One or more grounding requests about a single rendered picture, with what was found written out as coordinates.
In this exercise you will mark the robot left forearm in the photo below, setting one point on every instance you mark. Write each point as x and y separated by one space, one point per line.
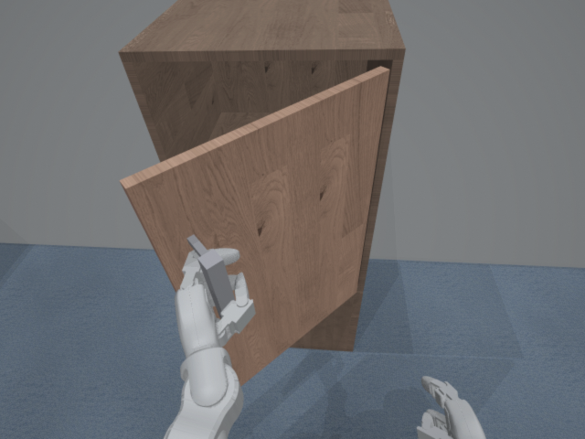
211 399

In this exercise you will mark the robot right hand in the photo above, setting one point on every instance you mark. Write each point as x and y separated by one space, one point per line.
459 421

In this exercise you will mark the cupboard door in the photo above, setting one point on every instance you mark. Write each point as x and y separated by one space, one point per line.
291 192

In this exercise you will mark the handle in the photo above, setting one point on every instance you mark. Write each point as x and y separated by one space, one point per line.
215 273

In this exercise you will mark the robot left hand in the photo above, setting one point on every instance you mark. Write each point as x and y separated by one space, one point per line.
195 315

